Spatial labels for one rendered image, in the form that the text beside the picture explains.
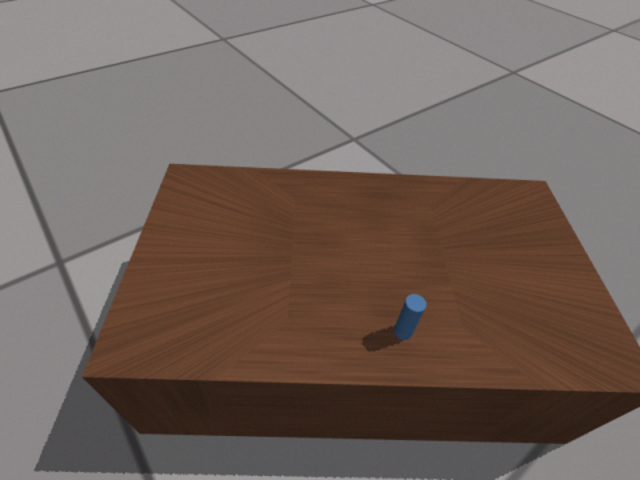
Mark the can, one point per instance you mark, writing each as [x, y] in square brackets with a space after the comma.
[409, 317]

